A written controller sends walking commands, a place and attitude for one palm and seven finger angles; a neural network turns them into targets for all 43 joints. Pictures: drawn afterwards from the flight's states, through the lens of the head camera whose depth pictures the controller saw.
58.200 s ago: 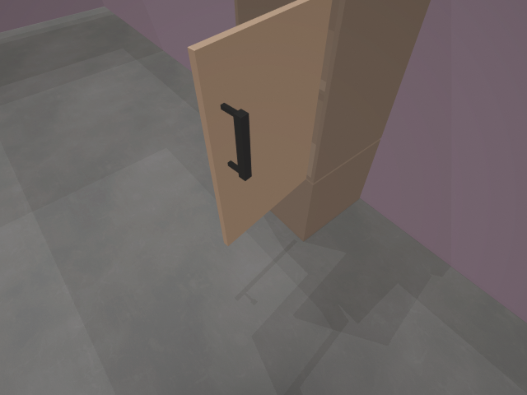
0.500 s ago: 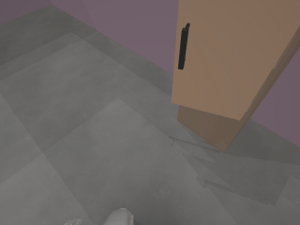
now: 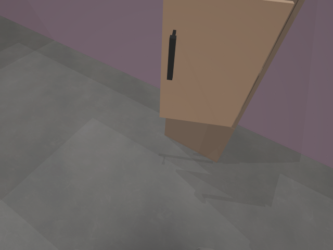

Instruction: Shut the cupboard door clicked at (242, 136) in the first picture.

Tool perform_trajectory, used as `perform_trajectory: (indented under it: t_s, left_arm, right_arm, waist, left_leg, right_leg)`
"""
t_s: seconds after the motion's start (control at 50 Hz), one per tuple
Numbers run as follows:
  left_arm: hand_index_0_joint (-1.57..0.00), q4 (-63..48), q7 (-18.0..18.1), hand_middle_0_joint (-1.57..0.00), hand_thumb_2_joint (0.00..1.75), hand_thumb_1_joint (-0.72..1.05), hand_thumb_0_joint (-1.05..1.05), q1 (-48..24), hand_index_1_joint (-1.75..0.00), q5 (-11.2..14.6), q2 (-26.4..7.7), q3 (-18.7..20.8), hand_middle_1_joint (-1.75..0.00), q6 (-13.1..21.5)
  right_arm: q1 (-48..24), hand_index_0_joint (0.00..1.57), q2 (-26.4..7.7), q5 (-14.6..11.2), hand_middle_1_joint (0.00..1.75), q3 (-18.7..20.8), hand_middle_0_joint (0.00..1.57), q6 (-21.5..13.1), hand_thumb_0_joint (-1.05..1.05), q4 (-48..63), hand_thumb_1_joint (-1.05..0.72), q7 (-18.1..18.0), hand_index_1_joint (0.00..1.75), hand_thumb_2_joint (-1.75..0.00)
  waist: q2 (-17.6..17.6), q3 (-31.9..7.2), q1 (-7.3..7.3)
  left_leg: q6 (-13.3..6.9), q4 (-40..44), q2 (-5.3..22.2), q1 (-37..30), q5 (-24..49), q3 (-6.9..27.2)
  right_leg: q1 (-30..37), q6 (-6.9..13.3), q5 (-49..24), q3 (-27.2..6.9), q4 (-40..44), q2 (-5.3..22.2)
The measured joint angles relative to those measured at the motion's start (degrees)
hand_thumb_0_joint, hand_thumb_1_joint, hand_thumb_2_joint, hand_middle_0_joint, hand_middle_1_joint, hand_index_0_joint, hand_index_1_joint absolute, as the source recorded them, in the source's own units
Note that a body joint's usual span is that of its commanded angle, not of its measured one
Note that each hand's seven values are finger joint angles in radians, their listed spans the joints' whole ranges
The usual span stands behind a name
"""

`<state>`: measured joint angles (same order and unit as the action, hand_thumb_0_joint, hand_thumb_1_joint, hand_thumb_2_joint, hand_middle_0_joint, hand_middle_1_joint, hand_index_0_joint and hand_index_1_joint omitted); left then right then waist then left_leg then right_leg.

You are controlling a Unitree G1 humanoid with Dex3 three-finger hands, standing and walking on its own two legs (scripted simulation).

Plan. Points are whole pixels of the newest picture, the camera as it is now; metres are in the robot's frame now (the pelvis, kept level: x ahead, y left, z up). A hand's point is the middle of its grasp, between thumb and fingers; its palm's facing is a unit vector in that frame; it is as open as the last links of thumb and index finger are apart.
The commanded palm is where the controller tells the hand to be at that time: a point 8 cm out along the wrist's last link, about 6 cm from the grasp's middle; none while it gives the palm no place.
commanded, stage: take the last steps up to it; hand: left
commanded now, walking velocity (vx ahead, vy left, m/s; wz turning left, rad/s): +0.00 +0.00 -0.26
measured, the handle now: (171, 56) +0.73 +0.03 +0.04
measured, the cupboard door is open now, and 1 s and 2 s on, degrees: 23 23 23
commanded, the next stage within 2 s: come to a stop and stand still in 0.84 s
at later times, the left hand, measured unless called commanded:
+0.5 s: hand out of the picture +0.09 +0.16 -0.20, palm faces -0.03 -0.99 -0.13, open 7.4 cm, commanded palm none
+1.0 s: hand (151, 182) +0.34 +0.07 -0.17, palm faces -0.14 -0.97 -0.22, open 7.4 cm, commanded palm none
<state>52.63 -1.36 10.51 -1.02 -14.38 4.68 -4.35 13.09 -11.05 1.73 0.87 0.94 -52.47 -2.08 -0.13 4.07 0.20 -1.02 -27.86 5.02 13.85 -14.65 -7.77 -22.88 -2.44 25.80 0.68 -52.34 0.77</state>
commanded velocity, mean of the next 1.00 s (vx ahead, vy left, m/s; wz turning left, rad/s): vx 0.19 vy -0.06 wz -0.08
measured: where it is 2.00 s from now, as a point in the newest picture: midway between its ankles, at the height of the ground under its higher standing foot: (174, 248)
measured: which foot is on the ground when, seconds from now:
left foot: down 0.00-0.12, up 0.14-0.46, down 0.48-0.92, up 0.94-1.00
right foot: up 0.00-0.10, down 0.12-0.48, up 0.50-0.90, down 0.92-1.00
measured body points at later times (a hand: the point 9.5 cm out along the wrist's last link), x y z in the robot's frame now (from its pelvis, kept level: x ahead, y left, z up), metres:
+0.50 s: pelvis +0.08 -0.02 -0.02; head +0.10 +0.01 +0.43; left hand +0.09 +0.21 -0.18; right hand +0.11 -0.27 -0.15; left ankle +0.13 +0.08 -0.75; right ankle -0.02 -0.13 -0.74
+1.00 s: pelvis +0.22 -0.10 -0.01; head +0.26 -0.13 +0.43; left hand +0.34 +0.12 -0.15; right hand +0.13 -0.31 -0.18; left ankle +0.14 +0.05 -0.70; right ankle +0.26 -0.19 -0.74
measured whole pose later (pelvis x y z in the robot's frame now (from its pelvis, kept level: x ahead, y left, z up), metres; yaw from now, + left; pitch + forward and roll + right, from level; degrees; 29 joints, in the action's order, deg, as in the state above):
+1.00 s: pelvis +0.22 -0.10 -0.01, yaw -8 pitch +0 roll +0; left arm 58.2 -0.4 8.6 -1.0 -8.7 2.5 2.7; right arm 20.7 -9.2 0.8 2.2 0.6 -63.8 -1.0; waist -2.8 4.7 2.5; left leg 1.0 -52.1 4.7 14.6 -30.0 -3.9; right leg -19.7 3.3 13.6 6.4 -33.0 0.7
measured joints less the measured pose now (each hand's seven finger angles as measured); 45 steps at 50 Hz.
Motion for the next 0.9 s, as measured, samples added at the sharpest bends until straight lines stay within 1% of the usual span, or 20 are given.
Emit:
perform_trajectory:
  t_s: [0.04, 0.08, 0.12, 0.16, 0.18, 0.22, 0.28, 0.34, 0.38, 0.42, 0.46, 0.48, 0.52, 0.56, 0.58, 0.62, 0.68, 0.76, 0.82, 0.9]
  left_arm:
    - [-0.19, 0.2, 0.0, -0.19, 0.90, 0.91, 0.00, -0.5, -0.30, 0.0, 0.6, -0.4, -0.30, 0.1]
    - [-0.19, 0.3, 0.1, -0.19, 0.90, 0.91, 0.00, -0.8, -0.30, 0.1, 1.2, -0.8, -0.30, 0.6]
    - [-0.19, 0.1, -0.1, -0.19, 0.90, 0.91, 0.00, -0.2, -0.30, -0.1, 1.3, -1.1, -0.30, 1.4]
    - [-0.19, 0.9, 0.2, -0.19, 0.90, 0.91, 0.00, -0.1, -0.30, -0.3, 2.7, -1.5, -0.30, 2.2]
    - [-0.19, 1.0, 0.2, -0.19, 0.90, 0.91, 0.00, 0.3, -0.30, -0.3, 3.4, -1.8, -0.30, 2.4]
    - [-0.20, 1.2, 0.6, -0.20, 0.90, 0.91, 0.00, 1.7, -0.30, -0.2, 4.2, -2.0, -0.30, 3.0]
    - [-0.20, 2.5, 1.0, -0.20, 0.90, 0.91, 0.00, 3.8, -0.30, -0.1, 4.7, -2.1, -0.30, 4.1]
    - [-0.20, 4.1, 0.9, -0.20, 0.90, 0.91, 0.00, 5.2, -0.30, -0.1, 4.8, -2.4, -0.30, 4.9]
    - [-0.20, 5.1, 0.8, -0.20, 0.90, 0.91, 0.00, 6.0, -0.30, -0.2, 4.9, -2.4, -0.30, 5.2]
    - [-0.20, 6.1, 0.8, -0.20, 0.90, 0.91, 0.00, 6.8, -0.30, -0.3, 4.8, -2.3, -0.30, 5.4]
    - [-0.20, 7.1, 0.6, -0.20, 0.90, 0.90, 0.00, 7.9, -0.30, -0.1, 4.6, -2.1, -0.30, 5.3]
    - [-0.20, 7.6, 0.5, -0.20, 0.90, 0.90, 0.00, 8.5, -0.30, 0.1, 4.4, -2.0, -0.30, 5.1]
    - [-0.20, 8.6, 0.3, -0.20, 0.90, 0.91, 0.00, 8.8, -0.30, 0.3, 3.9, -1.8, -0.30, 4.2]
    - [-0.20, 9.2, 0.0, -0.20, 0.90, 0.91, 0.00, 8.4, -0.30, -0.3, 3.4, -1.6, -0.30, 3.3]
    - [-0.20, 9.3, -0.2, -0.20, 0.90, 0.91, 0.00, 7.8, -0.30, -0.5, 3.1, -1.4, -0.30, 3.1]
    - [-0.19, 8.8, -0.5, -0.20, 0.90, 0.91, 0.01, 6.3, -0.30, -0.6, 2.7, -1.1, -0.30, 3.0]
    - [-0.19, 7.2, -0.6, -0.19, 0.90, 0.91, 0.01, 4.0, -0.30, -0.4, 2.4, -0.8, -0.30, 3.5]
    - [-0.19, 5.8, -0.4, -0.19, 0.90, 0.91, 0.00, 1.4, -0.30, -0.3, 2.6, -0.9, -0.30, 3.6]
    - [-0.19, 5.4, -0.4, -0.19, 0.90, 0.91, 0.00, -0.3, -0.30, -0.2, 2.8, -1.1, -0.30, 3.6]
    - [-0.19, 4.8, -0.4, -0.19, 0.90, 0.91, 0.00, -1.4, -0.30, -0.2, 3.1, -1.3, -0.30, 4.5]
  right_arm:
    - [0.8, 0.21, -0.4, 0.0, 0.30, 0.4, 0.20, 0.2, 0.00, -1.0, -0.90, 0.2, 0.30, -0.90]
    - [1.7, 0.21, -0.9, -0.2, 0.30, 0.8, 0.20, 0.4, 0.00, -2.0, -0.90, 0.3, 0.30, -0.90]
    - [3.2, 0.21, -1.3, -0.5, 0.30, 1.2, 0.20, 0.8, 0.00, -2.8, -0.90, 0.5, 0.30, -0.90]
    - [3.5, 0.21, -2.4, -0.7, 0.29, 1.7, 0.20, 1.9, 0.01, -4.3, -0.90, 0.7, 0.30, -0.90]
    - [3.8, 0.20, -2.8, -0.6, 0.29, 2.0, 0.20, 2.5, 0.01, -4.8, -0.90, 0.9, 0.30, -0.90]
    - [4.0, 0.20, -3.1, -0.4, 0.29, 2.2, 0.20, 2.7, 0.01, -5.6, -0.91, 1.3, 0.30, -0.90]
    - [3.7, 0.20, -2.8, 0.0, 0.29, 2.3, 0.20, 1.9, 0.01, -5.3, -0.91, 2.0, 0.30, -0.90]
    - [3.1, 0.20, -2.1, 0.0, 0.29, 2.4, 0.20, 1.1, 0.01, -4.6, -0.91, 2.4, 0.30, -0.90]
    - [2.6, 0.20, -1.6, -0.1, 0.29, 2.3, 0.20, 0.6, 0.01, -4.3, -0.91, 2.5, 0.30, -0.90]
    - [2.0, 0.20, -1.0, -0.2, 0.29, 2.1, 0.20, 0.0, 0.01, -4.1, -0.91, 2.5, 0.30, -0.90]
    - [1.8, 0.20, -0.5, -0.1, 0.29, 1.7, 0.20, -1.2, 0.01, -3.8, -0.91, 2.3, 0.30, -0.90]
    - [1.7, 0.20, -0.4, 0.0, 0.29, 1.5, 0.20, -2.1, 0.01, -3.7, -0.91, 2.2, 0.30, -0.90]
    - [1.3, 0.20, 0.4, 0.5, 0.29, 1.1, 0.20, -3.3, 0.01, -3.5, -0.91, 1.7, 0.30, -0.90]
    - [1.9, 0.20, 1.2, 0.6, 0.29, 0.6, 0.20, -3.8, 0.00, -3.0, -0.91, 1.2, 0.30, -0.90]
    - [2.5, 0.20, 1.5, 0.5, 0.29, 0.4, 0.20, -3.9, 0.00, -3.0, -0.91, 0.9, 0.30, -0.90]
    - [3.9, 0.20, 2.1, 0.4, 0.29, 0.1, 0.20, -4.2, 0.00, -3.6, -0.91, 0.5, 0.30, -0.90]
    - [5.9, 0.20, 2.9, 0.2, 0.29, -0.2, 0.20, -4.1, 0.00, -5.4, -0.90, 0.3, 0.30, -0.90]
    - [8.2, 0.21, 3.5, 0.2, 0.29, 0.0, 0.20, -3.5, 0.00, -7.6, -0.90, 0.6, 0.30, -0.90]
    - [9.4, 0.21, 3.7, 0.2, 0.29, 0.4, 0.20, -2.8, 0.00, -8.9, -0.90, 0.9, 0.30, -0.90]
    - [10.9, 0.21, 3.6, 0.0, 0.29, 0.9, 0.20, -1.9, 0.00, -10.2, -0.90, 1.1, 0.30, -0.90]
  waist:
    - [-0.8, 0.0, 0.59]
    - [-1.5, -0.3, 1.06]
    - [-1.1, -1.5, 1.17]
    - [-3.0, -1.9, 1.29]
    - [-3.6, -2.3, 1.45]
    - [-3.4, -3.0, 1.27]
    - [-2.2, -3.3, 1.50]
    - [-1.3, -3.2, 1.74]
    - [-0.7, -3.1, 1.41]
    - [0.2, -3.0, 0.75]
    - [1.0, -3.1, 0.34]
    - [1.5, -3.2, 0.27]
    - [2.9, -3.2, 0.31]
    - [3.4, -3.3, 0.64]
    - [3.4, -3.3, 0.88]
    - [3.2, -2.9, 0.96]
    - [2.3, -2.3, 0.72]
    - [1.1, -1.6, 1.24]
    - [0.5, -1.0, 2.19]
    - [0.0, -0.7, 2.93]
  left_leg:
    - [0.4, -1.0, 0.5, 0.2, -0.6, -0.8]
    - [0.9, -2.7, 0.9, 0.7, -1.5, -1.5]
    - [1.7, -6.0, 0.9, 2.0, -3.4, -2.4]
    - [2.5, -14.6, 0.8, 5.2, -11.9, 0.4]
    - [2.6, -19.9, 0.0, 7.4, -13.5, 2.1]
    - [2.8, -28.0, -1.1, 11.1, -12.5, 3.4]
    - [3.6, -31.3, -1.0, 14.4, -7.6, 3.5]
    - [4.2, -27.3, -0.3, 15.2, -4.4, 3.4]
    - [4.2, -22.4, -0.1, 14.3, -4.0, 3.3]
    - [3.9, -16.0, -0.3, 12.1, -4.3, 2.9]
    - [3.5, -8.0, -0.9, 8.3, -1.7, 2.3]
    - [2.1, -5.6, -1.3, 6.9, 0.6, 2.0]
    - [-0.4, -7.6, -1.7, 6.5, -0.3, 0.5]
    - [-1.0, -6.6, -1.6, 4.4, -1.7, -0.5]
    - [-0.9, -5.1, -1.7, 3.1, -1.6, -0.7]
    - [-0.3, -1.2, -1.9, 0.3, -0.4, -0.8]
    - [-0.2, 3.9, -1.8, -3.5, 1.0, -1.0]
    - [0.8, 7.4, -1.5, -7.4, 0.8, -1.3]
    - [2.0, 7.1, -1.0, -9.3, -1.1, -1.7]
    - [4.3, 2.3, 0.2, -10.2, -6.2, -1.9]
  right_leg:
    - [2.3, 0.4, -0.4, 0.8, 5.2, 0.1]
    - [5.5, 1.0, -3.9, 1.7, 12.2, -0.1]
    - [9.6, 2.3, -6.6, 1.5, 21.2, 0.0]
    - [9.6, 3.5, -6.0, 1.6, 20.7, -1.1]
    - [10.0, 3.9, -6.2, 1.8, 21.1, -1.3]
    - [11.5, 4.4, -7.4, 1.4, 23.6, -1.3]
    - [14.1, 4.4, -9.1, 0.9, 27.8, -1.4]
    - [16.1, 4.4, -9.5, 1.0, 30.3, -1.9]
    - [17.2, 4.3, -9.0, 1.1, 30.9, -2.3]
    - [17.9, 4.0, -7.7, 0.8, 30.2, -2.4]
    - [18.2, 3.4, -5.1, 0.6, 27.5, -2.3]
    - [17.3, 3.5, -2.9, 0.2, 24.3, -2.1]
    - [12.4, 4.5, 1.3, -0.4, 11.0, -1.6]
    - [6.4, 5.0, 0.8, -0.3, -2.4, -1.5]
    - [3.6, 4.9, -1.0, 0.1, -6.9, -1.2]
    - [-0.8, 4.3, -5.0, 0.5, -10.9, -0.1]
    - [-5.3, 3.3, -9.1, 0.4, -9.1, 1.4]
    - [-6.8, 2.4, -12.5, 1.1, 0.8, 3.2]
    - [-5.5, 2.3, -13.3, 2.1, 8.7, 3.6]
    - [0.0, 2.9, -15.4, 3.7, 18.7, 2.4]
